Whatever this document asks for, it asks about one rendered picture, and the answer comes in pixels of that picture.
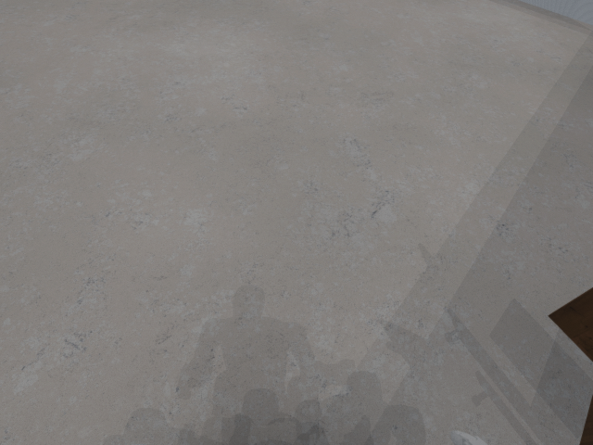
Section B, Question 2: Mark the cupboard door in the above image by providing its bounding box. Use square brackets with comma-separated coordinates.
[549, 287, 593, 362]

